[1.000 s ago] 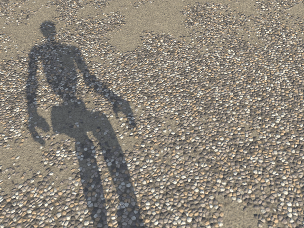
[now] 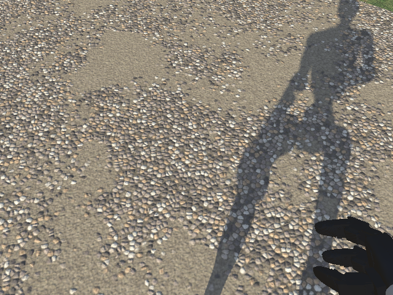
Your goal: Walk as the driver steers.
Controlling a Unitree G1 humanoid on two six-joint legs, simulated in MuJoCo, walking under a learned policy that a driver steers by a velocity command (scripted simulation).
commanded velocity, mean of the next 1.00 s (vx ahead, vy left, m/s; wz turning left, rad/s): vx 0.51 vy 0.00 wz -0.29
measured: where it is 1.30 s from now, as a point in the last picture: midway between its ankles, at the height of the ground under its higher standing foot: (233, 238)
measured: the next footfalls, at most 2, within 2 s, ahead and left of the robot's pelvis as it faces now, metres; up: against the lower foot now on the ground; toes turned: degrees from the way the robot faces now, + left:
left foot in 0.06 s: +0.26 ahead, +0.10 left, +0.00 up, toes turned -1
right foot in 0.48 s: +0.64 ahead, -0.13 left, +0.00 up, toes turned -17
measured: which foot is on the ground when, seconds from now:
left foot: up 0.00-0.04, down 0.06-0.48, up 0.50-0.88, down 0.90-1.00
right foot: down 0.00-0.06, up 0.08-0.46, down 0.48-1.00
